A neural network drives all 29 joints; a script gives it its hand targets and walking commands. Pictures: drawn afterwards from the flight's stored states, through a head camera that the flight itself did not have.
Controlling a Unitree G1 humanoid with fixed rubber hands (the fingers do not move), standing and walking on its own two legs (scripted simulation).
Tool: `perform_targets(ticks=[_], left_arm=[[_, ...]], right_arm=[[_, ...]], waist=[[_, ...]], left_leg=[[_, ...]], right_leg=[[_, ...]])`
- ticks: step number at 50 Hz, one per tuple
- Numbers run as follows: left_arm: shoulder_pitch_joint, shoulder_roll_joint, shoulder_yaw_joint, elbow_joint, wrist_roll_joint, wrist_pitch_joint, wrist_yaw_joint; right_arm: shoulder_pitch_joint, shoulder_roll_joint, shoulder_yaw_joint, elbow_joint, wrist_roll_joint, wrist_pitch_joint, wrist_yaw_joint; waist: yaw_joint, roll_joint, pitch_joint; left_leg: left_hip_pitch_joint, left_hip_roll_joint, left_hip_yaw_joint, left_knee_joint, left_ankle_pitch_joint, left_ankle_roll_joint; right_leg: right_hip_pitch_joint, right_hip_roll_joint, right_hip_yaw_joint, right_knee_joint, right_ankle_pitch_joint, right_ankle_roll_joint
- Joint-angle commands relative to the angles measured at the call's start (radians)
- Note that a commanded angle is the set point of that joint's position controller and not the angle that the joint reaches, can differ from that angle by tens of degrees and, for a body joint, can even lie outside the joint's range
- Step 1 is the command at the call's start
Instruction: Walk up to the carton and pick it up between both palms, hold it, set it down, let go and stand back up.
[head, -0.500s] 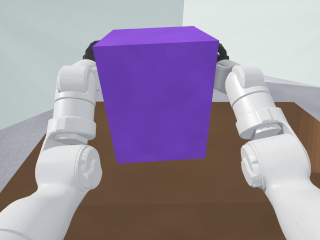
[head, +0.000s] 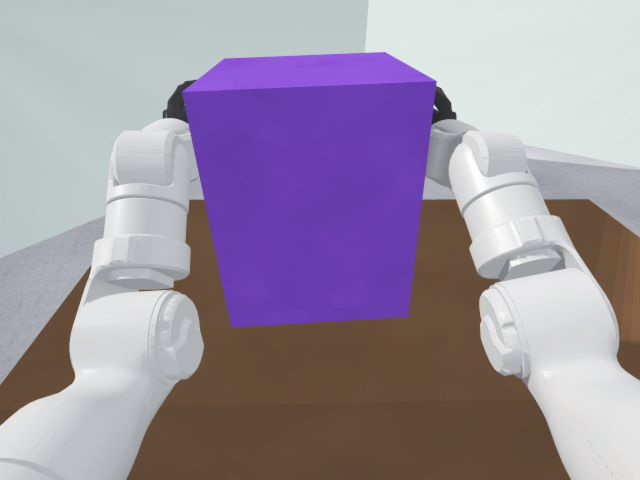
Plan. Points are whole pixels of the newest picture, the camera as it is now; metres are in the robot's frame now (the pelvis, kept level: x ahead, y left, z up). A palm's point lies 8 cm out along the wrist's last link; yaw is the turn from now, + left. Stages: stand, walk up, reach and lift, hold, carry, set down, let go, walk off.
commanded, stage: hold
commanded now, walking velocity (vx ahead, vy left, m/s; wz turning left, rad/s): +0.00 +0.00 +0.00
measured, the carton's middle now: (312, 182) +0.36 -0.01 +0.28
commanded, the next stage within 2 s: none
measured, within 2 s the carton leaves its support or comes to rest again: neither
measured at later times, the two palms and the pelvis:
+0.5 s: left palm (183, 144) +0.38 +0.14 +0.32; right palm (436, 141) +0.37 -0.15 +0.33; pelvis +0.01 +0.00 +0.00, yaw +0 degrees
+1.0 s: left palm (182, 138) +0.37 +0.14 +0.33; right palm (441, 140) +0.36 -0.15 +0.33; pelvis +0.00 +0.00 +0.00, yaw +0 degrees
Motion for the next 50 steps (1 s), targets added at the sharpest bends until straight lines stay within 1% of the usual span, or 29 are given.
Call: perform_targets(ticks=[1,2,5,7,8,9,10,11,12,13,15,18,21,22,24,26,27,29,33,34,38,39,40,41,43,44,47,48,50], left_arm=[[-0.943,-0.666,-0.332,-0.215,-0.168,-0.104,-0.149],[-0.916,-0.674,-0.328,-0.168,-0.177,-0.098,-0.151],[-0.893,-0.650,-0.270,-0.118,-0.138,-0.096,-0.153],[-0.947,-0.665,-0.277,-0.117,-0.152,-0.109,-0.157],[-0.935,-0.667,-0.294,-0.126,-0.152,-0.113,-0.156],[-0.922,-0.677,-0.318,-0.157,-0.174,-0.112,-0.153],[-0.885,-0.670,-0.301,-0.114,-0.166,-0.106,-0.150],[-0.897,-0.669,-0.308,-0.157,-0.182,-0.109,-0.153],[-0.883,-0.670,-0.265,-0.061,-0.141,-0.092,-0.157],[-0.848,-0.657,-0.259,-0.064,-0.141,-0.092,-0.167],[-0.903,-0.675,-0.298,-0.169,-0.151,-0.098,-0.169],[-0.908,-0.719,-0.344,-0.187,-0.180,-0.107,-0.166],[-0.958,-0.732,-0.377,-0.198,-0.197,-0.120,-0.151],[-0.930,-0.721,-0.368,-0.201,-0.185,-0.122,-0.146],[-0.884,-0.692,-0.351,-0.206,-0.177,-0.110,-0.137],[-0.933,-0.684,-0.342,-0.220,-0.186,-0.109,-0.139],[-0.899,-0.713,-0.354,-0.219,-0.184,-0.108,-0.141],[-0.885,-0.692,-0.335,-0.187,-0.177,-0.096,-0.149],[-0.889,-0.730,-0.402,-0.337,-0.203,-0.101,-0.140],[-0.911,-0.719,-0.416,-0.285,-0.203,-0.092,-0.141],[-0.875,-0.709,-0.371,-0.254,-0.167,-0.076,-0.152],[-0.855,-0.689,-0.354,-0.236,-0.162,-0.071,-0.150],[-0.871,-0.680,-0.366,-0.269,-0.178,-0.082,-0.155],[-0.863,-0.680,-0.345,-0.240,-0.158,-0.078,-0.155],[-0.898,-0.688,-0.357,-0.269,-0.174,-0.088,-0.159],[-0.893,-0.696,-0.368,-0.227,-0.185,-0.080,-0.154],[-0.897,-0.659,-0.299,-0.143,-0.136,-0.091,-0.162],[-0.898,-0.695,-0.332,-0.191,-0.160,-0.098,-0.163],[-0.928,-0.678,-0.316,-0.151,-0.159,-0.096,-0.165]], right_arm=[[-0.960,0.739,0.151,-0.399,0.191,-0.028,0.136],[-0.980,0.727,0.132,-0.424,0.186,-0.030,0.130],[-0.958,0.735,0.137,-0.361,0.175,-0.024,0.137],[-0.971,0.727,0.105,-0.352,0.151,-0.030,0.139],[-1.001,0.741,0.102,-0.369,0.165,-0.041,0.138],[-0.963,0.737,0.102,-0.375,0.169,-0.040,0.137],[-0.963,0.737,0.130,-0.389,0.175,-0.033,0.136],[-0.975,0.738,0.118,-0.428,0.173,-0.039,0.131],[-0.934,0.698,0.089,-0.284,0.151,-0.021,0.133],[-0.936,0.704,0.103,-0.333,0.159,-0.031,0.132],[-0.978,0.712,0.137,-0.417,0.185,-0.043,0.125],[-0.936,0.719,0.111,-0.375,0.175,-0.043,0.130],[-0.996,0.756,0.138,-0.441,0.184,-0.046,0.143],[-0.954,0.750,0.117,-0.398,0.175,-0.036,0.146],[-0.920,0.753,0.153,-0.420,0.201,-0.036,0.144],[-0.927,0.719,0.133,-0.382,0.202,-0.026,0.143],[-0.937,0.738,0.143,-0.422,0.198,-0.039,0.139],[-0.948,0.733,0.141,-0.416,0.198,-0.027,0.133],[-0.912,0.751,0.193,-0.496,0.228,-0.031,0.125],[-0.908,0.722,0.144,-0.476,0.208,-0.030,0.123],[-0.923,0.739,0.159,-0.454,0.214,-0.022,0.127],[-0.892,0.729,0.168,-0.455,0.205,-0.020,0.126],[-0.947,0.751,0.183,-0.507,0.205,-0.025,0.121],[-0.921,0.719,0.146,-0.447,0.187,-0.015,0.121],[-0.978,0.755,0.178,-0.489,0.201,-0.026,0.124],[-0.966,0.736,0.162,-0.473,0.202,-0.023,0.125],[-0.904,0.749,0.133,-0.330,0.164,-0.010,0.134],[-0.946,0.762,0.158,-0.401,0.180,-0.027,0.140],[-0.974,0.742,0.123,-0.359,0.171,-0.022,0.131]], waist=[[0.011,0.007,-0.388],[-0.023,-0.017,-0.370],[0.019,-0.017,-0.327],[-0.014,-0.003,-0.361],[0.016,0.007,-0.380],[-0.032,0.016,-0.422],[-0.006,-0.010,-0.418],[-0.020,-0.005,-0.432],[-0.017,0.017,-0.314],[-0.018,-0.036,-0.282],[0.003,0.031,-0.393],[-0.039,0.062,-0.393],[-0.010,0.032,-0.425],[-0.033,0.028,-0.379],[0.002,0.017,-0.427],[-0.027,0.008,-0.378],[0.001,0.037,-0.432],[-0.009,-0.010,-0.378],[-0.024,0.031,-0.478],[-0.042,0.032,-0.432],[-0.008,0.043,-0.380],[-0.034,-0.006,-0.368],[-0.004,-0.008,-0.406],[-0.024,-0.001,-0.336],[0.006,-0.002,-0.403],[-0.027,-0.016,-0.375],[-0.003,-0.036,-0.282],[0.011,-0.010,-0.369],[-0.023,0.004,-0.345]], left_leg=[[0.037,-0.094,0.000,-0.044,0.283,-0.039],[0.015,-0.096,-0.007,-0.043,0.242,-0.034],[-0.015,-0.097,0.004,-0.062,0.192,-0.021],[-0.017,-0.105,0.002,-0.072,0.143,-0.023],[-0.015,-0.096,0.000,-0.061,0.181,-0.028],[0.029,-0.094,-0.001,-0.053,0.214,-0.037],[0.025,-0.094,0.007,-0.044,0.258,-0.031],[0.043,-0.095,0.004,-0.041,0.278,-0.037],[0.017,-0.091,0.013,-0.051,0.238,-0.043],[-0.016,-0.091,0.000,-0.059,0.224,-0.030],[0.049,-0.097,0.000,-0.033,0.338,-0.049],[0.046,-0.101,-0.002,-0.042,0.298,-0.062],[0.034,-0.093,-0.009,-0.035,0.298,-0.056],[0.028,-0.093,-0.014,-0.038,0.262,-0.051],[0.047,-0.093,-0.007,-0.024,0.334,-0.054],[0.015,-0.090,-0.014,-0.038,0.294,-0.045],[0.052,-0.087,-0.010,-0.021,0.364,-0.060],[0.042,-0.096,-0.005,-0.028,0.332,-0.044],[0.100,-0.096,-0.009,-0.005,0.436,-0.070],[0.072,-0.097,-0.015,-0.016,0.392,-0.069],[0.028,-0.087,-0.007,-0.040,0.303,-0.051],[0.036,-0.091,-0.002,-0.036,0.327,-0.048],[0.053,-0.098,0.002,-0.029,0.326,-0.052],[0.028,-0.101,0.001,-0.039,0.275,-0.043],[0.037,-0.093,-0.001,-0.038,0.310,-0.043],[0.021,-0.096,-0.006,-0.035,0.304,-0.041],[0.014,-0.093,0.015,-0.072,0.206,-0.028],[-0.002,-0.087,0.002,-0.065,0.269,-0.043],[0.011,-0.099,0.004,-0.054,0.216,-0.040]], right_leg=[[0.200,0.080,0.074,0.018,0.166,0.030],[0.201,0.076,0.071,0.010,0.152,0.033],[0.167,0.077,0.073,0.012,0.086,0.030],[0.185,0.065,0.080,-0.001,0.061,0.031],[0.168,0.069,0.082,0.004,0.099,0.031],[0.197,0.072,0.077,0.009,0.135,0.029],[0.192,0.075,0.075,0.012,0.170,0.028],[0.212,0.078,0.080,0.005,0.194,0.034],[0.162,0.081,0.071,-0.005,0.129,0.024],[0.196,0.075,0.078,-0.002,0.136,0.029],[0.232,0.076,0.072,0.020,0.255,0.034],[0.214,0.068,0.081,0.008,0.203,0.019],[0.193,0.082,0.068,0.016,0.172,0.019],[0.183,0.081,0.062,0.009,0.151,0.022],[0.210,0.083,0.069,0.026,0.231,0.032],[0.212,0.081,0.071,0.024,0.184,0.027],[0.218,0.079,0.087,0.023,0.251,0.022],[0.207,0.078,0.077,0.010,0.238,0.033],[0.264,0.090,0.078,0.038,0.338,0.031],[0.216,0.086,0.074,0.022,0.308,0.031],[0.219,0.077,0.076,0.016,0.219,0.025],[0.246,0.081,0.067,0.023,0.236,0.029],[0.245,0.077,0.082,0.024,0.243,0.032],[0.206,0.076,0.075,0.012,0.211,0.031],[0.222,0.075,0.079,0.022,0.228,0.033],[0.223,0.082,0.078,0.016,0.214,0.032],[0.154,0.070,0.079,-0.004,0.101,0.026],[0.207,0.077,0.070,0.012,0.159,0.022],[0.186,0.067,0.072,0.004,0.121,0.023]])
